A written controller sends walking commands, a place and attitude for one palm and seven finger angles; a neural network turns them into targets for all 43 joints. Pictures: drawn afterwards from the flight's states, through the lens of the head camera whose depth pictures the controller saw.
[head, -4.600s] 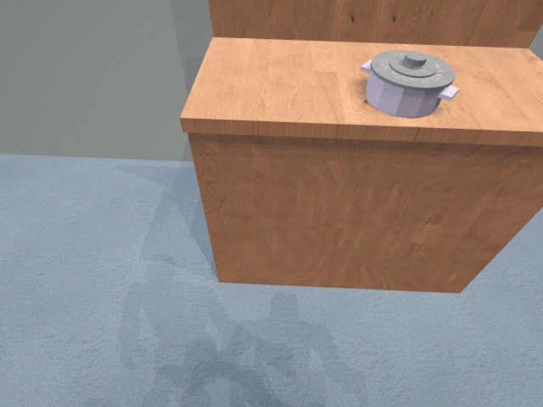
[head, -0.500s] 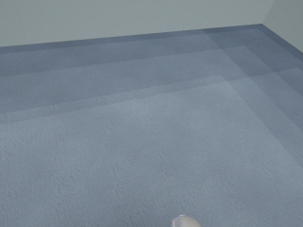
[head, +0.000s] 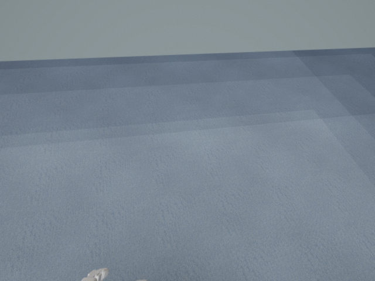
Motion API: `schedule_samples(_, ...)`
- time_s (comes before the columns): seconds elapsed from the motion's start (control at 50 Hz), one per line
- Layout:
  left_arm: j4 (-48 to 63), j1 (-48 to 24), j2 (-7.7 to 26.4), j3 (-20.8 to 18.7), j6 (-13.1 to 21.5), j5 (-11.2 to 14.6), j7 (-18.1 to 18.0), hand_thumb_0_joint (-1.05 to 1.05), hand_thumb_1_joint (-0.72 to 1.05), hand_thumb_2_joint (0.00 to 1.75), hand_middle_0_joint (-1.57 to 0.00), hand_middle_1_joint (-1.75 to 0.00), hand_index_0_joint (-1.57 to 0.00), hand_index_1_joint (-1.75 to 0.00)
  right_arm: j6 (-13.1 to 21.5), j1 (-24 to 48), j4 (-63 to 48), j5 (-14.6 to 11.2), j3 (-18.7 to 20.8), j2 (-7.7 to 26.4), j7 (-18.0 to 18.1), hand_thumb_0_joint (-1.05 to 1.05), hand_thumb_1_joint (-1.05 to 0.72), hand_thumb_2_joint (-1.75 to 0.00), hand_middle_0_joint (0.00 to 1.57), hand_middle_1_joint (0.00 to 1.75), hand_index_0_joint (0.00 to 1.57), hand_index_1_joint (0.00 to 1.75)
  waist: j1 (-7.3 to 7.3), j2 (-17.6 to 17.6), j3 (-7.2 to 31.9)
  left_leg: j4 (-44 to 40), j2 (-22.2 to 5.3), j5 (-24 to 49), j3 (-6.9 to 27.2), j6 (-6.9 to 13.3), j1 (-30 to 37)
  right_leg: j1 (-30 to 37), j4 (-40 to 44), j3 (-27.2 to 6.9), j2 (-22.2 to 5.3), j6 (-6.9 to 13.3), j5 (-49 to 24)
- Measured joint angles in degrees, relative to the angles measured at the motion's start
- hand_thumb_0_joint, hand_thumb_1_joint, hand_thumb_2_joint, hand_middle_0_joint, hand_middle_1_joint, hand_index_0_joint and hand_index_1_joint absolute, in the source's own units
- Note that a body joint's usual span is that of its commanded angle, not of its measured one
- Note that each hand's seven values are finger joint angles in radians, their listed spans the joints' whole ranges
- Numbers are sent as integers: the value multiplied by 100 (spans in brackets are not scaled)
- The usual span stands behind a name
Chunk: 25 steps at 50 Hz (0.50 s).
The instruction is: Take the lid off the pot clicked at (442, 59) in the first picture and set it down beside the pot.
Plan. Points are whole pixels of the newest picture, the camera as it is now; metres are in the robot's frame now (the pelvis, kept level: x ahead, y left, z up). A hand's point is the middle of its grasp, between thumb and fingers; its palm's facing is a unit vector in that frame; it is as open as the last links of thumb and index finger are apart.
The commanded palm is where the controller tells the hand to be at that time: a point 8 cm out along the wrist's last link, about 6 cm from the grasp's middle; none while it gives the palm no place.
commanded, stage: turn to face it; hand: left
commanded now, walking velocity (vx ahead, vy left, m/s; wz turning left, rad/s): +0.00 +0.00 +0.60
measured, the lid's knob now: out of the picture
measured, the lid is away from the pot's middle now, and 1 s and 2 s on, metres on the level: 0.00 0.00 0.00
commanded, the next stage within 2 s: none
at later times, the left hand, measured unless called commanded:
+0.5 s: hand out of the picture -0.03 +0.22 -0.14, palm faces +0.31 -0.90 -0.30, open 7.4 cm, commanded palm none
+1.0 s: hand out of the picture -0.17 +0.17 -0.17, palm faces +0.61 -0.76 -0.22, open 7.4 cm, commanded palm none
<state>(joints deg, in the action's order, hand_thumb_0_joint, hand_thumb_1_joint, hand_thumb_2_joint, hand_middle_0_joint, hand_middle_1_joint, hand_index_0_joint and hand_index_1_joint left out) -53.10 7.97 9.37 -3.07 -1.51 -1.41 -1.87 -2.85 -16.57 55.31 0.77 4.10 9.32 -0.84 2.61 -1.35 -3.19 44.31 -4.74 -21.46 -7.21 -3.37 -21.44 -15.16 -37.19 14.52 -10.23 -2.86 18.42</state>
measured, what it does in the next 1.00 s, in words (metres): steps on the spot, turning left: left foot, then right foot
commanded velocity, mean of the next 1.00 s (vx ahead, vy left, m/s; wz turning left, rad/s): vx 0.00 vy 0.00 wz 0.60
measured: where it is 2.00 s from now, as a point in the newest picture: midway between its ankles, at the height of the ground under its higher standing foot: outside the picture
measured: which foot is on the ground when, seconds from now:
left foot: up 0.00-0.00, down 0.02-0.54, up 0.56-0.96, down 0.98-1.00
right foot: down 0.00-0.02, up 0.04-0.52, down 0.54-0.98, up 1.00-1.00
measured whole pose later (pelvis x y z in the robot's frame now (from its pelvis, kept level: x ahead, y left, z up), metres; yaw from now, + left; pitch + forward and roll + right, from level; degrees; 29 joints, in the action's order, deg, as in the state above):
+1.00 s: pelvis -0.07 -0.01 +0.00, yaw +35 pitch +0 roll +1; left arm -52.3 16.2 12.7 -3.3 -1.8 -1.0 -0.8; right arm -2.6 -5.9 51.4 0.6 4.1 13.3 -1.7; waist -1.8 -3.3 -5.6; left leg 33.6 -0.5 -16.9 -4.7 -0.3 -15.9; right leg -16.1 -40.8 13.6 -11.7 -3.4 22.9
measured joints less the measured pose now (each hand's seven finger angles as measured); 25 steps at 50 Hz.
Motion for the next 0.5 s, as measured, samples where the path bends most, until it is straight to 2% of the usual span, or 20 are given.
schedule_samples(0.02,17,60,57,-31,-37,19,7,0,90,90,-20,-30,-21,-30,49,24,-87,6,14,50,-10,1,-91,-90,20,30,20,30,-23,-2,35,-339,38,250,28,168,81,-122,-246,45,-64,-44,113)
schedule_samples(0.04,14,97,138,-82,-97,43,9,0,90,90,-20,-30,-21,-30,96,91,-136,21,35,62,-6,1,-91,-90,20,30,20,30,-38,-59,43,-242,101,283,49,392,-36,-332,-656,-94,-76,-117,572)
schedule_samples(0.08,-29,163,311,-178,-228,33,6,0,91,90,-20,-30,-20,-30,165,230,-205,48,30,67,14,0,-91,-90,20,30,20,30,-87,-149,12,-142,166,251,49,619,-134,-837,-1735,-626,131,-121,1095)
schedule_samples(0.12,-107,209,429,-261,-291,9,29,1,91,90,-20,-30,-20,-30,194,277,-263,56,18,81,60,0,-91,-90,20,30,20,30,-106,-172,31,-399,243,404,100,659,-94,-1236,-2558,-955,327,-128,857)
schedule_samples(0.18,-129,283,518,-303,-272,-2,83,1,91,90,-20,-30,-20,-30,182,308,-292,43,-3,145,111,0,-90,-90,20,30,20,30,-157,-128,56,-978,392,790,226,684,59,-1521,-3012,-1212,476,-173,275)
schedule_samples(0.24,-104,386,550,-296,-244,12,99,1,91,90,-20,-30,-20,-30,156,326,-297,22,-2,220,117,0,-90,-90,20,30,20,30,-207,-36,105,-1443,520,1108,388,734,178,-1511,-2845,-1349,556,-220,32)
schedule_samples(0.34,-78,498,569,-271,-258,33,69,1,91,90,-20,-30,-20,-30,85,381,-312,20,26,287,75,1,-90,-90,20,30,20,30,-209,92,172,-1763,686,1404,704,737,180,-1196,-2088,-1447,666,-230,186)
schedule_samples(0.44,-10,501,489,-209,-240,61,46,1,91,90,-20,-30,-20,-30,5,468,-332,39,65,344,37,1,-90,-90,20,30,20,30,-163,245,163,-1762,815,1564,1042,655,-1,-772,-1208,-1468,843,-136,493)
schedule_samples(0.5,71,543,393,-155,-176,94,40,1,91,90,-20,-30,-20,-30,-71,507,-337,52,102,390,19,1,-90,-90,20,30,20,30,-156,350,168,-1740,899,1659,1251,544,-122,-323,-342,-1425,976,-23,504)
